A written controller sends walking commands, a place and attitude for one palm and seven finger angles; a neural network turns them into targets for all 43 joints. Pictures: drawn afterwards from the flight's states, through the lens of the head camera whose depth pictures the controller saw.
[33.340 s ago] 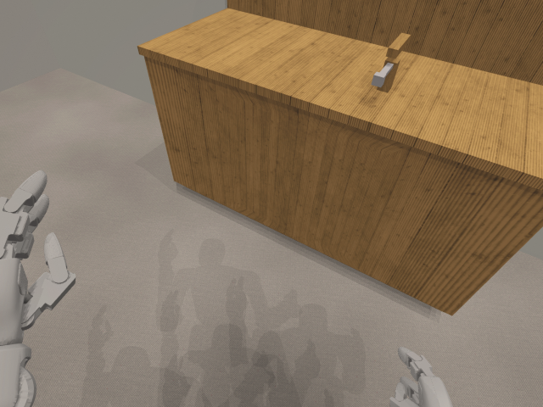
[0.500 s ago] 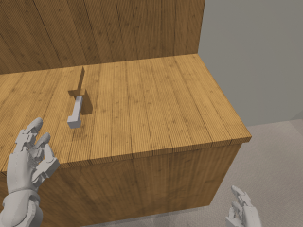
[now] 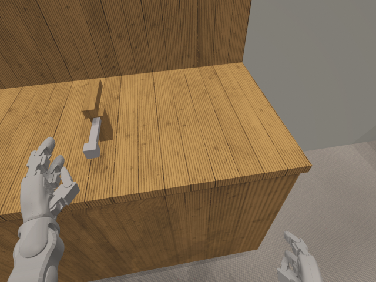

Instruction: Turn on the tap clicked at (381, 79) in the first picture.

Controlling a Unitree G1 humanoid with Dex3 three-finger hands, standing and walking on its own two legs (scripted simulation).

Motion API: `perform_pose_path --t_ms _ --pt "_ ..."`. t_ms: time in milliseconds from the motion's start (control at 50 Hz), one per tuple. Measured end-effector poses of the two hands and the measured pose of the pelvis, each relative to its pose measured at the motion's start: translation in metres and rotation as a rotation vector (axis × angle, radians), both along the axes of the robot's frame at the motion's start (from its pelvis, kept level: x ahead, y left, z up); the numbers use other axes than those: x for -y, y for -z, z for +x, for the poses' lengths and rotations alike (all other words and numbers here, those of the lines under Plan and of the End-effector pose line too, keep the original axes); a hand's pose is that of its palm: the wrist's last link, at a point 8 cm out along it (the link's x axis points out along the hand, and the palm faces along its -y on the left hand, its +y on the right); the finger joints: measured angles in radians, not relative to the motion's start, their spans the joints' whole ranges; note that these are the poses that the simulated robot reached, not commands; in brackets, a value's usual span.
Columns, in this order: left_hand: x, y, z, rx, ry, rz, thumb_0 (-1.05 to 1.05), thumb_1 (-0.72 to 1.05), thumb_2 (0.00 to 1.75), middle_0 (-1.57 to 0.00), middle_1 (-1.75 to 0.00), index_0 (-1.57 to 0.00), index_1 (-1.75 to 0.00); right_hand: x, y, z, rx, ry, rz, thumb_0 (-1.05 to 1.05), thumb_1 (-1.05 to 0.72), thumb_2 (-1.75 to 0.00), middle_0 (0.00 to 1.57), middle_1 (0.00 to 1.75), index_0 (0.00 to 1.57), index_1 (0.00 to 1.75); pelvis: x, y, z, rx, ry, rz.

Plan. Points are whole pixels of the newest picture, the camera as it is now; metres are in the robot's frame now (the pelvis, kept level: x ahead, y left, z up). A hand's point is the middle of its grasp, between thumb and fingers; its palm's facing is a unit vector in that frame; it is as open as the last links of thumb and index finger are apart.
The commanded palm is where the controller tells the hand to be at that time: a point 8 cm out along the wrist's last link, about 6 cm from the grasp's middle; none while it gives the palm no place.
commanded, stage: reach beside the lever's end, fingers flat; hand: left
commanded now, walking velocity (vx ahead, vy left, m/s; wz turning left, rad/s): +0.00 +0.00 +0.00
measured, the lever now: (91, 150) +0.36 +0.27 +0.09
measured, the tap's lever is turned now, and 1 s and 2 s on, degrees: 0 0 10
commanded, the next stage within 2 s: push the lever round in 1.16 s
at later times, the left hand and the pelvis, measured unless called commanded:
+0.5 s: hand (78, 167) +0.30 +0.27 +0.10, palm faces +0.48 -0.87 -0.09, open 7.7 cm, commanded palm +0.27 +0.31 +0.10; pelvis +0.00 +0.00 +0.00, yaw -1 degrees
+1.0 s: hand (81, 160) +0.33 +0.28 +0.09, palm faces +0.47 -0.88 -0.09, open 7.8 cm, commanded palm +0.29 +0.32 +0.08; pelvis +0.01 +0.01 +0.00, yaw -1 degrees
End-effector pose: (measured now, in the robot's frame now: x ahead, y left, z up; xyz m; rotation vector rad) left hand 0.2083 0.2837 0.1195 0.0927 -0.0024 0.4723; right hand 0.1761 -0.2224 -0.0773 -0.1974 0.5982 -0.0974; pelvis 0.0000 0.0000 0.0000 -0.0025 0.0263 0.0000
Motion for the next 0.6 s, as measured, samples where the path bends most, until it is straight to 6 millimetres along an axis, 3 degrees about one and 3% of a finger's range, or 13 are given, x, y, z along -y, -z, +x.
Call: perform_pose_path --t_ms 300,600 --pt "-0.007 0.007 0.026 -0.003 -0.008 -0.005 0.01 0.90 0.90 -0.17 -0.20 -0.17 -0.21 0.008 0.005 -0.009 -0.048 0.025 -0.012 0.02 -0.90 -0.90 0.20 0.30 0.20 0.30 0.000 0.000 0.000 -0.013 0.006 0.001" --pt "-0.026 0.016 0.060 -0.017 -0.026 -0.012 0.01 0.90 0.90 -0.16 -0.16 -0.15 -0.17 0.025 0.015 -0.029 -0.129 0.077 -0.037 0.02 -0.90 -0.90 0.20 0.30 0.20 0.30 0.002 0.001 -0.001 -0.043 0.011 -0.002"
